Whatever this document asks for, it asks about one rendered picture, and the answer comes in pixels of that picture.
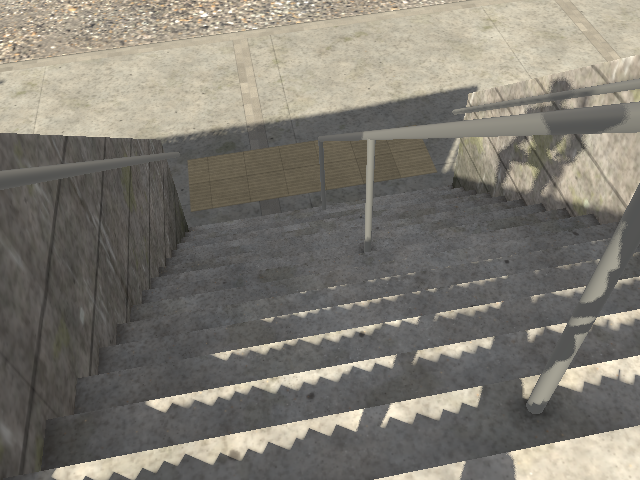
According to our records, stairs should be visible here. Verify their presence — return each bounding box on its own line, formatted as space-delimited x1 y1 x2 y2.
3 185 640 480

